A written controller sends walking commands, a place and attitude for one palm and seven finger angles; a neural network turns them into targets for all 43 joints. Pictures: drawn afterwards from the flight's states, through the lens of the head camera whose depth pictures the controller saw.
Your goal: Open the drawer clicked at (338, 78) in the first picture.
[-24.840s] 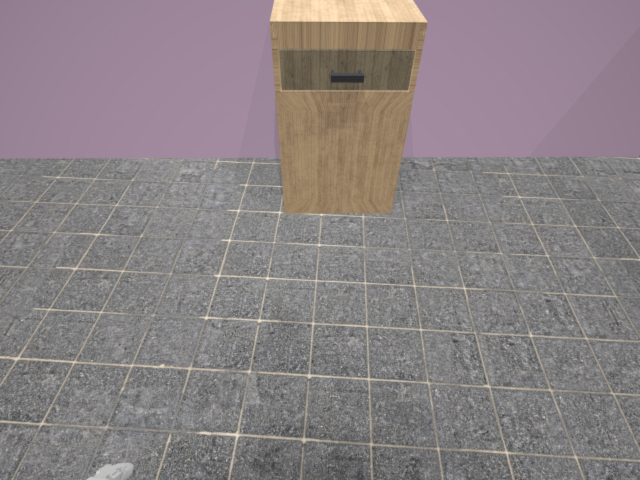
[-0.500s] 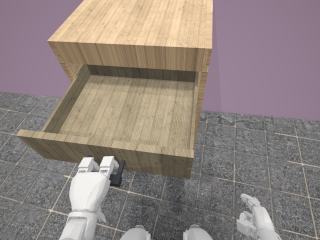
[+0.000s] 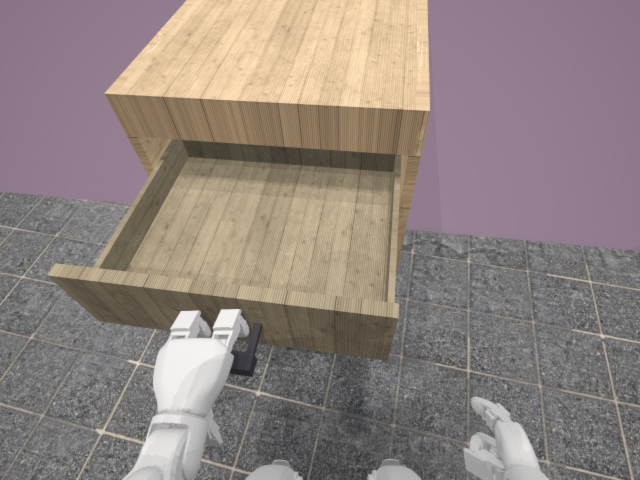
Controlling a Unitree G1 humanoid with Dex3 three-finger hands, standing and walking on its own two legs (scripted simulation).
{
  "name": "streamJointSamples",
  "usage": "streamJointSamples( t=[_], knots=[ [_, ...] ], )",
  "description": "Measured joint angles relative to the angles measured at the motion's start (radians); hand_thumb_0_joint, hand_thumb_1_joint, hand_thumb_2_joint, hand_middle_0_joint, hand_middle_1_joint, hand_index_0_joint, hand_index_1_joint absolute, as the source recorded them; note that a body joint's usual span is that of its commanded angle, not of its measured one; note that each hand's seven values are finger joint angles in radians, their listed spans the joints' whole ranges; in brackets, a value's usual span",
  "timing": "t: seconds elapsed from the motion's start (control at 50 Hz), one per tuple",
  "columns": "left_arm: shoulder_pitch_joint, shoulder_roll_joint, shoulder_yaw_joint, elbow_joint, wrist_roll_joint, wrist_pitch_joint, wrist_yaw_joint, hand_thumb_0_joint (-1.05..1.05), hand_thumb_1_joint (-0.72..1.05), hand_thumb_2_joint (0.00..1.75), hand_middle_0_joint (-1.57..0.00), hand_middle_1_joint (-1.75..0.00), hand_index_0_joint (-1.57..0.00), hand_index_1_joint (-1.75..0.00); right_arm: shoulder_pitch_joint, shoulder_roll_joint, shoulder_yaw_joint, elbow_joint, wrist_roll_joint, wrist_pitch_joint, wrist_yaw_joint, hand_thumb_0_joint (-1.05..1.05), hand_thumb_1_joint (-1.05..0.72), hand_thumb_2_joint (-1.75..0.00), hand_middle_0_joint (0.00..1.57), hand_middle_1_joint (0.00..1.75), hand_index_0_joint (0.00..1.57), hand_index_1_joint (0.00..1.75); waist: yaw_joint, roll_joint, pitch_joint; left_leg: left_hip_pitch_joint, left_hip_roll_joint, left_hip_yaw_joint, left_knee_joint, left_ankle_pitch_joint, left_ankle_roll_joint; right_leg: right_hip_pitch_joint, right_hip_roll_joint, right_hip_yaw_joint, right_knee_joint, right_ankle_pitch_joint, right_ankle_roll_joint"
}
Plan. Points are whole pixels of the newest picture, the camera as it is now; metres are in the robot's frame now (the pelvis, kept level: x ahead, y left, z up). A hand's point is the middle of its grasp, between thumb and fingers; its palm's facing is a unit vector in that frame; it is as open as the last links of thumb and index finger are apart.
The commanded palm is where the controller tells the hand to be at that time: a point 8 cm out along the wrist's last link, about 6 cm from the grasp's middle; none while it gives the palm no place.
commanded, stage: lift the hand off the handle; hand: left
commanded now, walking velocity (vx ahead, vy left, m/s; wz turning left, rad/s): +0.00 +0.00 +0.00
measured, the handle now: (217, 342) +0.30 +0.17 -0.02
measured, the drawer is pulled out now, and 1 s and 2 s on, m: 0.29 0.29 0.29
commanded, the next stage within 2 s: none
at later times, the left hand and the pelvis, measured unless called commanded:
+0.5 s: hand (202, 365) +0.25 +0.17 +0.01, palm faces +0.03 -0.13 -0.99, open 13.5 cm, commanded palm +0.23 +0.17 +0.07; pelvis +0.02 +0.00 +0.02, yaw +0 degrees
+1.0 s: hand (190, 347) +0.26 +0.17 +0.05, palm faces +0.07 -0.15 -0.99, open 13.6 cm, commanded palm +0.23 +0.17 +0.11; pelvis +0.03 +0.00 +0.03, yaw -1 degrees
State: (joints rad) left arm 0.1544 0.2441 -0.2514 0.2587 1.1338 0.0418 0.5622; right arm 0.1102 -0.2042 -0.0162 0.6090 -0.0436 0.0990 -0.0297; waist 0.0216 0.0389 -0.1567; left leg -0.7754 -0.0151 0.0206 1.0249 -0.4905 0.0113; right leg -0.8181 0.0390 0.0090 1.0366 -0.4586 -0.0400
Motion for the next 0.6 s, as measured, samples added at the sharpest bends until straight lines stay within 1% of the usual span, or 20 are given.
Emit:
streamJointSamples(
  t=[0.14, 0.28, 0.42, 0.6],
  knots=[
    [0.034, 0.006, 0.001, -0.054, -0.002, 0.002, -0.006, 0.0, -0.49, 0.3, -0.36, -1.21, -0.37, -1.23, 0.002, -0.013, -0.008, -0.016, -0.003, 0.007, 0.015, 0.01, -0.91, -0.9, 0.2, 0.3, 0.2, 0.3, 0.002, 0.001, 0.004, 0.035, 0.002, 0.003, -0.025, 0.001, 0.002, 0.034, 0.002, 0.004, -0.027, 0.004, 0.002],
    [0.068, 0.007, 0.001, -0.109, -0.005, 0.02, -0.013, 0.0, -0.49, 0.3, -0.34, -1.21, -0.38, -1.23, -0.001, -0.019, -0.01, -0.027, -0.001, 0.016, 0.031, 0.01, -0.91, -0.9, 0.2, 0.3, 0.2, 0.3, 0.013, 0.005, 0.006, 0.075, 0.001, 0.006, -0.053, 0.003, 0.003, 0.072, 0.002, 0.008, -0.051, 0.004, 0.003],
    [0.086, 0.007, -0.011, -0.153, -0.021, 0.044, -0.05, 0.0, -0.49, 0.3, -0.32, -1.21, -0.37, -1.23, -0.003, -0.015, -0.003, -0.043, 0.006, 0.02, 0.044, 0.01, -0.91, -0.9, 0.2, 0.3, 0.2, 0.3, 0.024, 0.009, 0.017, 0.123, 0.0, 0.003, -0.092, 0.013, 0.001, 0.12, 0.001, 0.007, -0.086, 0.01, 0.001],
    [0.098, 0.032, 0.002, -0.183, -0.02, 0.015, -0.09, 0.0, -0.49, 0.3, -0.32, -1.2, -0.37, -1.23, -0.009, -0.006, 0.012, -0.05, 0.005, 0.013, 0.045, 0.01, -0.91, -0.9, 0.2, 0.3, 0.2, 0.3, 0.034, 0.002, 0.031, 0.17, 0.002, 0.001, -0.135, 0.025, -0.004, 0.164, 0.004, 0.007, -0.123, 0.02, -0.004]
  ],
)
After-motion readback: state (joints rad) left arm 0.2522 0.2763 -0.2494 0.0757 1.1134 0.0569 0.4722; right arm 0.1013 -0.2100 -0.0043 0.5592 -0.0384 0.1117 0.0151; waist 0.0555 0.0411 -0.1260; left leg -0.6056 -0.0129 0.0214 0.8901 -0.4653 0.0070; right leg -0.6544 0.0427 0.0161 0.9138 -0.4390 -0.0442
